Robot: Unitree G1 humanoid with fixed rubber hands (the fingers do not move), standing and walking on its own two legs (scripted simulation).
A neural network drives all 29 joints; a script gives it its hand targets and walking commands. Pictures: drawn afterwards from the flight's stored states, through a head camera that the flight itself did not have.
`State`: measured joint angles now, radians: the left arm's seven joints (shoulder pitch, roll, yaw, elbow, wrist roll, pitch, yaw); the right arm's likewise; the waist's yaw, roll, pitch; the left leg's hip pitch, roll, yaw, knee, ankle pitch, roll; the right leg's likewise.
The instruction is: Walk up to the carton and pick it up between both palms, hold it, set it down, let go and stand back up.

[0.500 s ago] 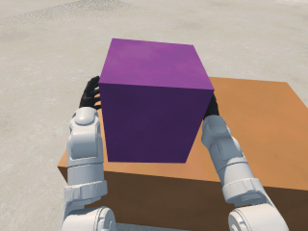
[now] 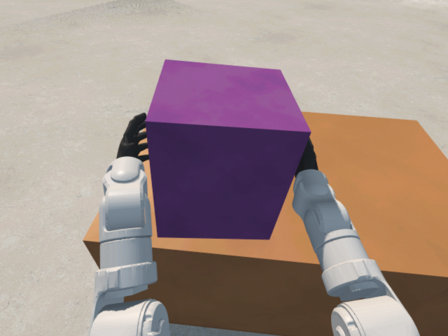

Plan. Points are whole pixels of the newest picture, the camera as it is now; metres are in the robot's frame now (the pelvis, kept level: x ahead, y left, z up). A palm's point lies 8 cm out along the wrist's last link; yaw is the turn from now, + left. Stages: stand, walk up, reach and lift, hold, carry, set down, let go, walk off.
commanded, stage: hold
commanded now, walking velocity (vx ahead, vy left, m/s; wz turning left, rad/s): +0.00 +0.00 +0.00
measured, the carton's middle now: (219, 153) +0.40 +0.00 +0.16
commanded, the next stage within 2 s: none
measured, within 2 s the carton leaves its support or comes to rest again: neither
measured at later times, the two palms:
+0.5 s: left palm (129, 156) +0.37 +0.15 +0.18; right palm (305, 163) +0.35 -0.15 +0.16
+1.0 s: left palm (128, 159) +0.36 +0.15 +0.18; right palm (303, 164) +0.35 -0.14 +0.16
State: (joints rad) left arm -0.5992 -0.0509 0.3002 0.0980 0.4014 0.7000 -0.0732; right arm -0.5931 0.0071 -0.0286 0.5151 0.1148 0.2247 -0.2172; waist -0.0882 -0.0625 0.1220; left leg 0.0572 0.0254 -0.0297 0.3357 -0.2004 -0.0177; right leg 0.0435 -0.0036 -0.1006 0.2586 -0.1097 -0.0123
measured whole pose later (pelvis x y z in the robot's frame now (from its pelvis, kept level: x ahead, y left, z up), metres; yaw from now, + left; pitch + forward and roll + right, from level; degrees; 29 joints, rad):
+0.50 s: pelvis +0.00 +0.00 +0.00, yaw +1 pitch -11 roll -1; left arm -0.57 -0.04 0.28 0.03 0.37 0.68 -0.07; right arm -0.57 0.00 0.00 0.44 0.15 0.21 -0.24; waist -0.10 -0.06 0.12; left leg 0.04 0.03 -0.04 0.36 -0.21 -0.02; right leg 0.05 0.00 -0.11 0.25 -0.11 -0.01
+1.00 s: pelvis +0.00 +0.00 +0.00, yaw +1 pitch -11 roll -1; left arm -0.58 -0.05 0.32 0.06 0.40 0.69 -0.09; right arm -0.59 0.01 -0.01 0.49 0.12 0.22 -0.24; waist -0.10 -0.06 0.13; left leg 0.07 0.03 -0.03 0.33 -0.20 -0.02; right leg 0.06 0.00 -0.11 0.25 -0.11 -0.02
